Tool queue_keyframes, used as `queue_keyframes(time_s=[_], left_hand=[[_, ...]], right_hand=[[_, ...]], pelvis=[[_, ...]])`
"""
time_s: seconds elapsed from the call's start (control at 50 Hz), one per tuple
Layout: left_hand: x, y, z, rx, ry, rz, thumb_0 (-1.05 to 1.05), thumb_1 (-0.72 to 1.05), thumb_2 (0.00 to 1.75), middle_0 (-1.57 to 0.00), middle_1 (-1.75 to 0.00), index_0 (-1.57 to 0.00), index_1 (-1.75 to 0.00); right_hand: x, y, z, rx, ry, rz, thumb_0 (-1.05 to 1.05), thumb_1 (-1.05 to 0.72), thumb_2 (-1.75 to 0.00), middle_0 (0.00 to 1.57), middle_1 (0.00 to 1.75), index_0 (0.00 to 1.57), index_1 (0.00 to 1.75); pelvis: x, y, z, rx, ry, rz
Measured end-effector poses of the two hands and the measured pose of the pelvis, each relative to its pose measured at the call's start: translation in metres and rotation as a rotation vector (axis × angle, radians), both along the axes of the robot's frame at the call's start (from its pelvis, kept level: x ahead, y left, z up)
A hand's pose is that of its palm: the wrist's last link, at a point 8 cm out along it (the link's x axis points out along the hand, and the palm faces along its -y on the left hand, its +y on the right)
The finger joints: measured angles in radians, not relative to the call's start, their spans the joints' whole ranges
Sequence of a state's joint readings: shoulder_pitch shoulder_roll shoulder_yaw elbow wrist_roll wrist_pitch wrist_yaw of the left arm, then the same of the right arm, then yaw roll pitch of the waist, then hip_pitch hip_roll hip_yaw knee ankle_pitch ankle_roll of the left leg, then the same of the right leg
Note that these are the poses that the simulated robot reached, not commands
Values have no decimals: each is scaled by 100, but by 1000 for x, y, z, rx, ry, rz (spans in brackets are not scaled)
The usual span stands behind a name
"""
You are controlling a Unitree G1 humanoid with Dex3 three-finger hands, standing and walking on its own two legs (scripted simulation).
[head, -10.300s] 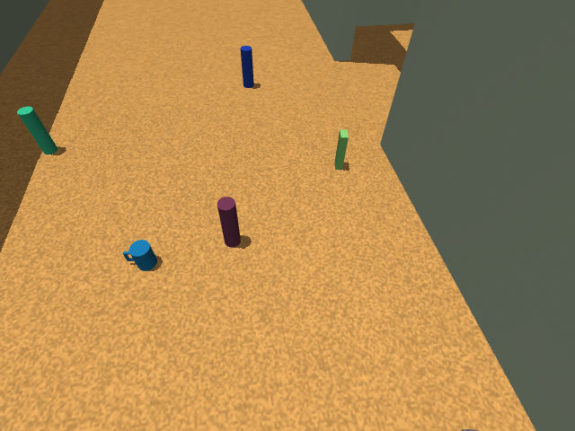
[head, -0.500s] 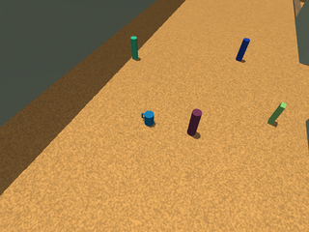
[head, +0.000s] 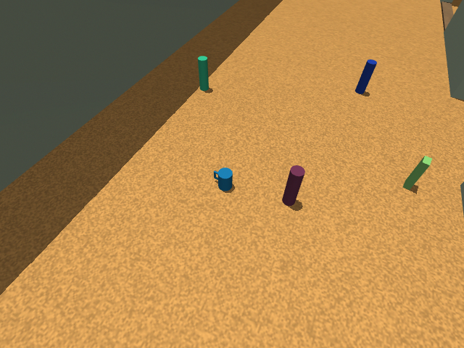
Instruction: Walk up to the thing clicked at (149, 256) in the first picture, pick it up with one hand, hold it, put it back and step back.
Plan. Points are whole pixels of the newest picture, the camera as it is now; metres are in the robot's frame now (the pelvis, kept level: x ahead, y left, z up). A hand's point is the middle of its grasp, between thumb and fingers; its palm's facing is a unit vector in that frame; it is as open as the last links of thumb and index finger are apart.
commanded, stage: stand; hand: left
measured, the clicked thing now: (222, 178) +1.04 +0.03 -0.73
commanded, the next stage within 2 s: walk up in 0.68 s
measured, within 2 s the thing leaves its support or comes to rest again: neither
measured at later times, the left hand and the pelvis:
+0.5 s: hand out of the picture +0.07 +0.25 -0.16, palm faces -0.03 -0.94 -0.34, open 7.4 cm; pelvis +0.00 +0.00 +0.00, yaw +0 degrees
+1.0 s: hand (71, 334) +0.17 +0.31 -0.14, palm faces -0.32 -0.83 -0.46, open 7.4 cm; pelvis +0.05 +0.03 -0.01, yaw -15 degrees
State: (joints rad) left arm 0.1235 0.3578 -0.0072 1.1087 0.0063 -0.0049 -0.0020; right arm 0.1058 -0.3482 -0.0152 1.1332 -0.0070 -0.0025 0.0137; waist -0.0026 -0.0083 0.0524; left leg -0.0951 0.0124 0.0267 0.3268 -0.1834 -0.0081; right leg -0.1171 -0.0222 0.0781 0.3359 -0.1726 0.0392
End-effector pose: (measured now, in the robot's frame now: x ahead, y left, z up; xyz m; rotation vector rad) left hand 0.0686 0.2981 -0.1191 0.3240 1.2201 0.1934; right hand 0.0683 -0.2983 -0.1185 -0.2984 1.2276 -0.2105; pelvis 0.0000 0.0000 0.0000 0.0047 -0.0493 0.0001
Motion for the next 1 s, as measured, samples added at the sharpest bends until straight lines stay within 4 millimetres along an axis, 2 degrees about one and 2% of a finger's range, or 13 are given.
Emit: queue_keyframes(time_s=[0.36, 0.68, 0.74, 0.82, 0.86, 0.9, 0.94, 1.0], left_hand=[[-9, -2, -1, 0, 17, 8, 1, 90, 90, -20, -30, -21, -30], [-6, -3, -1, -1, 11, 7, 1, 90, 90, -20, -30, -21, -30], [-8, 3, 1, 5, 14, -9, 1, 90, 89, -20, -30, -21, -30], [-9, 27, 0, 62, 98, -64, 1, 90, 89, -21, -31, -21, -30], [1, 41, 0, 96, 143, -105, 1, 90, 89, -21, -31, -21, -30], [22, 49, 6, 127, 170, -151, 1, 90, 89, -21, -31, -21, -30], [53, 51, 15, 137, 158, -205, 1, 90, 89, -20, -31, -21, -30], [112, 50, 22, 142, 92, -281, 1, 90, 89, -20, -30, -21, -30]], right_hand=[[-1, -3, 0, -3, 7, 3, 0, -90, -90, 20, 30, 21, 30], [-3, -4, 0, -4, 11, 2, 0, -90, -90, 20, 30, 21, 30], [2, -10, 1, 13, -35, -2, 0, -90, -90, 20, 30, 21, 30], [3, -21, 4, -9, -130, -62, 0, -90, -90, 20, 30, 21, 30], [-8, -21, 8, -31, -146, -112, 0, -90, -90, 20, 30, 21, 30], [-28, -20, 12, -43, -136, -178, 0, -90, -90, 20, 30, 21, 30], [-50, -17, 15, -49, -95, -240, 0, -90, -90, 20, 30, 21, 30], [-78, -11, 13, -46, -13, -313, 0, -90, -90, 20, 30, 21, 30]], pelvis=[[-1, -2, 0, -2, 0, 4], [0, -3, 0, -2, 0, 6], [0, 1, -3, 0, 12, -33], [7, 16, -13, -24, 41, -105], [13, 23, -15, -15, 49, -138], [23, 29, -11, -19, 59, -188], [35, 30, -6, -33, 62, -218], [55, 29, -5, -34, 52, -268]])
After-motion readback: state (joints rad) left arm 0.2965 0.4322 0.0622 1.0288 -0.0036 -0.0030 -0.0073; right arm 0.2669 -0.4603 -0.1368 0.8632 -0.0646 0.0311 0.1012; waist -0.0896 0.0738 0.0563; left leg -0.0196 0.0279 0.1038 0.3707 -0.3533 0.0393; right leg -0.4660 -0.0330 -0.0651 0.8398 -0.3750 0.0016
